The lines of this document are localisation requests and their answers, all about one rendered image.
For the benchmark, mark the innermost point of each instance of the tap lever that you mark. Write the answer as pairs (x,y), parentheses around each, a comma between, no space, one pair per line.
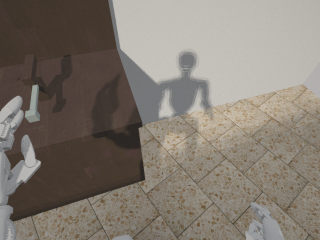
(32,114)

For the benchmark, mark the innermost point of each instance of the left robot hand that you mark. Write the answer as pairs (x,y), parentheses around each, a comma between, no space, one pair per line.
(11,117)

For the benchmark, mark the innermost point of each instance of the robot left forearm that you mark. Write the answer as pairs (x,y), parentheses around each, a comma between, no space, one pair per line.
(8,230)

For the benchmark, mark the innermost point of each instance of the counter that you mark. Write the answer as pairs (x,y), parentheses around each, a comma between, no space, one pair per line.
(87,139)

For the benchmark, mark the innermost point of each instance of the right robot hand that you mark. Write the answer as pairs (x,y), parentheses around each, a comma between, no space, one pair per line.
(268,230)

